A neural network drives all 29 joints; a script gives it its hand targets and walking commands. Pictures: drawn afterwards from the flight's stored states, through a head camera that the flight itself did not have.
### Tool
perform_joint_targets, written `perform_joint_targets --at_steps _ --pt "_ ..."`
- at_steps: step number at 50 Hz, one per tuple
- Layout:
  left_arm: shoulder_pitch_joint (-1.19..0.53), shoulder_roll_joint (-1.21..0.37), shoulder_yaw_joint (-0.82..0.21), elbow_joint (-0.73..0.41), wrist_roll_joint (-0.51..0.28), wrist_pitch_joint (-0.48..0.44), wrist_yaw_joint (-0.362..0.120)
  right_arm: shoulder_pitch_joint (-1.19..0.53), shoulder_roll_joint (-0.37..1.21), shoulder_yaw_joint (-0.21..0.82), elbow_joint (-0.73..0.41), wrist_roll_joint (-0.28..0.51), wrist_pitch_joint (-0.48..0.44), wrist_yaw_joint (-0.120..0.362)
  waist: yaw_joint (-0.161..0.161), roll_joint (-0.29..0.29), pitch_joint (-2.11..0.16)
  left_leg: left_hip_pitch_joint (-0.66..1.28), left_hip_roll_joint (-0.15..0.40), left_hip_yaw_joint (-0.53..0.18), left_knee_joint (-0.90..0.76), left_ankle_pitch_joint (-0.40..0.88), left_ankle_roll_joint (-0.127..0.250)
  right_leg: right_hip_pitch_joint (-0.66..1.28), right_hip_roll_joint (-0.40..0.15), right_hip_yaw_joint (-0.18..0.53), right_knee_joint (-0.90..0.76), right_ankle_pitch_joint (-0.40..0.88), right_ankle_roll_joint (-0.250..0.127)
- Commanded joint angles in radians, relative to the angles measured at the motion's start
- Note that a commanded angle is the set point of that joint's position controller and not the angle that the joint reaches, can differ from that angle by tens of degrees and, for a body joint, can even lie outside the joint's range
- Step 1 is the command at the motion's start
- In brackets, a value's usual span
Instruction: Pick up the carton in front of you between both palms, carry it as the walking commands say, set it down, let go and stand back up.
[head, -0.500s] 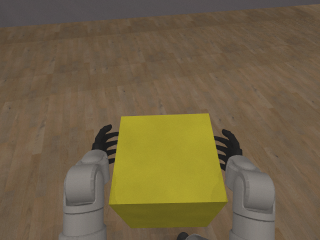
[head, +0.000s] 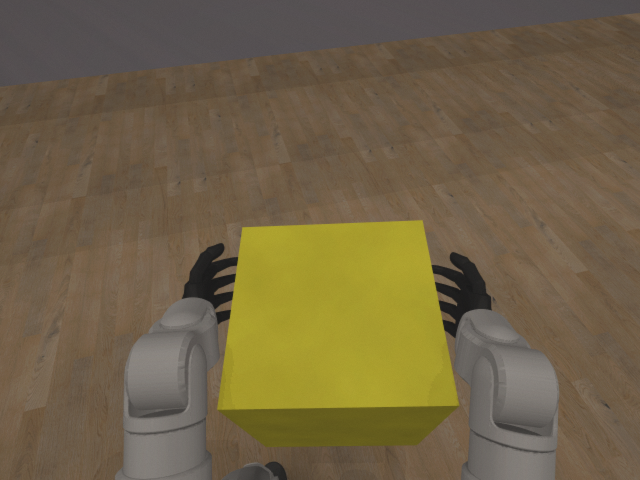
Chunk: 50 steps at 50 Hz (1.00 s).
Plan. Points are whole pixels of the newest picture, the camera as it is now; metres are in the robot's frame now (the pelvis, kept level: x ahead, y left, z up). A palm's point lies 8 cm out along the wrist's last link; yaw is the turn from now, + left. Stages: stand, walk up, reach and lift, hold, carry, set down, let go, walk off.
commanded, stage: carry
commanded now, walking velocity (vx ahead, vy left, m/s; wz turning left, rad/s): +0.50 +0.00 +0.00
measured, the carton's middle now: (336, 344) +0.28 -0.01 +0.01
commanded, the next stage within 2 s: none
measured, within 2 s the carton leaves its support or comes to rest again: neither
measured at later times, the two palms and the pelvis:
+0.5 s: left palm (238, 138) +0.61 +0.16 +0.09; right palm (413, 139) +0.61 -0.14 +0.10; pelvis +0.34 +0.01 +0.00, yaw +0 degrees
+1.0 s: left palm (266, 60) +0.92 +0.15 +0.09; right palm (400, 62) +0.91 -0.15 +0.09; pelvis +0.64 +0.00 +0.00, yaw +0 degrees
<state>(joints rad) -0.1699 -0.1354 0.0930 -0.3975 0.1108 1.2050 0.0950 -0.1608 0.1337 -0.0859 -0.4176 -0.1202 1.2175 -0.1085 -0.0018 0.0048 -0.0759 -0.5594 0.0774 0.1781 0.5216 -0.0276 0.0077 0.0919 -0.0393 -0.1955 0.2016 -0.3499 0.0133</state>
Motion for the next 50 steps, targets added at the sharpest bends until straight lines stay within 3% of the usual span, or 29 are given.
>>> perform_joint_targets --at_steps 1,2,3,4,5,6,7,8,10,13,19,23,25,26,27,28,29,30,31,33,35,36,39,42,46,48,49,50 --pt "-0.409 -0.829 -0.665 -0.012 -0.395 0.033 -0.264 -0.458 0.847 0.7 -0.011 0.424 0.022 0.265 0.005 -0.168 -0.155 0.222 -0.071 0.073 -0.074 0.002 0.024 0.031 -0.182 -0.02 0.18 0.812 -0.066" --pt "-0.427 -0.822 -0.668 -0.016 -0.398 0.039 -0.263 -0.45 0.841 0.687 0.009 0.42 0.026 0.267 -0.014 -0.119 -0.215 0.411 -0.107 0.105 -0.1 -0.057 0.022 -0.044 -0.141 -0.055 0.359 0.781 -0.043" --pt "-0.451 -0.812 -0.673 -0.013 -0.4 0.044 -0.263 -0.449 0.833 0.673 0.016 0.416 0.029 0.27 -0.039 -0.013 -0.282 0.618 0.038 -0.079 -0.122 -0.179 0.032 -0.218 -0.115 -0.037 0.581 0.512 -0.019" --pt "-0.481 -0.835 -0.692 -0.042 -0.41 0.054 -0.26 -0.462 0.829 0.657 0.048 0.406 0.022 0.276 -0.029 0.281 -0.371 0.851 0.319 -0.579 -0.22 -0.329 0.185 -0.545 0.011 0.008 0.907 0.181 0.03" --pt "-0.497 -0.835 -0.692 -0.028 -0.407 0.051 -0.261 -0.439 0.87 0.663 0.07 0.419 0.019 0.279 -0.024 0.298 -0.341 0.843 0.353 -0.699 -0.31 -0.144 0.219 -0.695 0.049 0.131 1.069 -0.116 0.011" --pt "-0.508 -0.873 -0.7 -0.008 -0.412 0.042 -0.262 -0.47 0.894 0.667 0.048 0.428 0.013 0.281 -0.021 0.221 -0.333 0.816 0.324 -0.562 -0.269 0.011 0.202 -0.729 -0.012 0.195 1.139 -0.103 -0.017" --pt "-0.518 -0.906 -0.705 -0.012 -0.414 0.029 -0.264 -0.486 0.929 0.673 0.042 0.429 0.005 0.283 -0.02 0.115 -0.333 0.766 0.299 -0.459 -0.234 0.142 0.179 -0.73 -0.047 0.208 1.121 -0.051 -0.03" --pt "-0.527 -0.937 -0.713 -0.011 -0.42 0.018 -0.264 -0.51 0.952 0.676 0.026 0.434 -0.002 0.285 -0.015 0.05 -0.316 0.701 0.275 -0.368 -0.243 0.179 0.148 -0.72 -0.081 0.206 1.053 0.006 -0.034" --pt "-0.523 -0.973 -0.722 -0.02 -0.422 0.004 -0.259 -0.524 0.975 0.681 0.003 0.445 -0.013 0.287 -0.007 0.085 -0.324 0.648 0.236 -0.265 -0.285 0.102 0.106 -0.676 -0.091 0.181 0.948 0.086 -0.024" --pt "-0.48 -0.982 -0.731 -0.028 -0.41 -0.012 -0.245 -0.49 0.964 0.681 -0.018 0.448 -0.019 0.293 -0.007 0.121 -0.294 0.654 0.209 -0.182 -0.329 0.087 0.115 -0.714 -0.081 0.132 0.811 0.143 -0.003" --pt "-0.433 -0.928 -0.726 -0.022 -0.396 0.011 -0.236 -0.423 0.89 0.66 -0.003 0.419 -0.001 0.292 -0.012 0.133 -0.186 0.714 0.162 -0.086 -0.341 0.208 0.121 -0.774 -0.059 0.049 0.494 0.264 0.014" --pt "-0.434 -0.911 -0.717 0.017 -0.402 0.027 -0.253 -0.416 0.878 0.655 0.039 0.4 0.008 0.289 -0.016 0.146 -0.099 0.707 0.156 -0.042 -0.334 0.309 0.099 -0.7 -0.022 -0.007 0.317 0.342 -0.019" --pt "-0.439 -0.91 -0.71 0.034 -0.406 0.029 -0.26 -0.428 0.882 0.66 0.051 0.396 0.008 0.288 -0.01 0.162 -0.107 0.714 0.159 -0.016 -0.268 0.456 0.075 -0.587 -0.002 -0.025 0.267 0.357 -0.038" --pt "-0.432 -0.911 -0.704 0.046 -0.405 0.028 -0.263 -0.438 0.885 0.665 0.053 0.398 0.008 0.288 0.001 0.167 -0.142 0.703 0.149 0.012 -0.175 0.53 0.057 -0.475 0.026 -0.05 0.252 0.337 -0.042" --pt "-0.424 -0.917 -0.697 0.061 -0.402 0.024 -0.266 -0.443 0.887 0.671 0.055 0.402 0.007 0.289 0.015 0.132 -0.196 0.649 0.11 0.063 -0.012 0.535 0.028 -0.297 0.068 -0.094 0.207 0.297 -0.044" --pt "-0.414 -0.919 -0.689 0.072 -0.4 0.02 -0.27 -0.453 0.886 0.676 0.058 0.405 0.004 0.291 0.033 0.062 -0.265 0.488 0.083 0.053 0.189 0.34 0.007 -0.072 -0.006 -0.01 0.216 0.216 -0.043" --pt "-0.424 -0.91 -0.675 0.094 -0.388 0.008 -0.276 -0.479 0.908 0.695 0.035 0.411 0.008 0.29 0.033 -0.2 -0.387 0.168 -0.01 0.012 0.514 0.025 -0.035 0.202 -0.306 0.469 0.159 0.035 -0.19" --pt "-0.403 -0.95 -0.682 0.112 -0.4 -0.002 -0.278 -0.49 0.904 0.698 0.027 0.416 0.003 0.295 0.033 -0.327 -0.385 -0.023 -0.108 -0.083 0.71 -0.434 -0.032 0.231 -0.401 0.735 0.014 0.144 -0.255" --pt "-0.419 -0.971 -0.686 0.088 -0.411 -0.01 -0.281 -0.507 0.941 0.711 0.043 0.421 -0.011 0.295 0.027 -0.241 -0.352 -0.069 -0.038 -0.173 0.811 -0.421 0.0 0.192 -0.385 0.61 0.038 0.289 -0.246" --pt "-0.439 -1.026 -0.7 0.064 -0.417 -0.032 -0.283 -0.51 0.993 0.726 0.038 0.431 -0.037 0.295 0.02 -0.067 -0.319 -0.059 0.034 -0.189 0.737 -0.324 0.02 0.067 -0.329 0.401 0.074 0.548 -0.186" --pt "-0.434 -1.043 -0.708 0.044 -0.426 -0.047 -0.285 -0.483 1.025 0.733 0.039 0.431 -0.06 0.289 0.015 -0.08 -0.319 0.015 0.043 -0.158 0.592 -0.264 0.006 0.001 -0.286 0.255 0.058 0.642 -0.132" --pt "-0.418 -1.042 -0.708 0.038 -0.428 -0.053 -0.288 -0.455 1.033 0.735 0.041 0.424 -0.07 0.284 0.014 -0.1 -0.319 0.029 0.029 -0.133 0.53 -0.258 -0.002 -0.003 -0.27 0.207 0.06 0.708 -0.124" --pt "-0.361 -1.018 -0.707 0.028 -0.426 -0.064 -0.298 -0.384 1.036 0.746 0.041 0.401 -0.09 0.268 0.01 -0.139 -0.303 0.027 -0.009 -0.071 0.345 -0.234 -0.028 0.01 -0.235 0.102 0.074 0.873 -0.128" --pt "-0.335 -0.983 -0.703 0.003 -0.422 -0.067 -0.3 -0.382 1.011 0.76 -0.002 0.404 -0.093 0.258 0.01 -0.179 -0.276 0.069 -0.036 -0.032 0.16 -0.123 -0.034 -0.004 -0.198 0.023 0.091 0.955 -0.113" --pt "-0.349 -0.917 -0.691 -0.049 -0.406 -0.048 -0.282 -0.435 0.937 0.759 -0.075 0.432 -0.061 0.258 0.021 -0.183 -0.246 0.167 -0.055 -0.001 -0.005 0.032 -0.031 -0.019 -0.177 -0.004 0.146 0.859 -0.088" --pt "-0.354 -0.88 -0.682 -0.044 -0.395 -0.028 -0.271 -0.425 0.897 0.743 -0.067 0.433 -0.034 0.263 0.008 -0.129 -0.221 0.308 -0.053 0.028 -0.19 0.189 -0.029 -0.073 -0.152 -0.025 0.254 0.739 -0.051" --pt "-0.357 -0.86 -0.678 -0.037 -0.388 -0.016 -0.268 -0.421 0.874 0.732 -0.052 0.429 -0.019 0.267 0.005 -0.092 -0.226 0.43 -0.021 0.0 -0.223 0.292 -0.027 -0.141 -0.136 -0.008 0.309 0.652 -0.025" --pt "-0.36 -0.839 -0.675 -0.029 -0.382 -0.001 -0.265 -0.421 0.843 0.713 -0.032 0.421 -0.006 0.271 0.006 0.001 -0.278 0.598 0.117 -0.118 -0.115 0.695 0.001 -0.254 -0.102 0.009 0.407 0.43 0.014"
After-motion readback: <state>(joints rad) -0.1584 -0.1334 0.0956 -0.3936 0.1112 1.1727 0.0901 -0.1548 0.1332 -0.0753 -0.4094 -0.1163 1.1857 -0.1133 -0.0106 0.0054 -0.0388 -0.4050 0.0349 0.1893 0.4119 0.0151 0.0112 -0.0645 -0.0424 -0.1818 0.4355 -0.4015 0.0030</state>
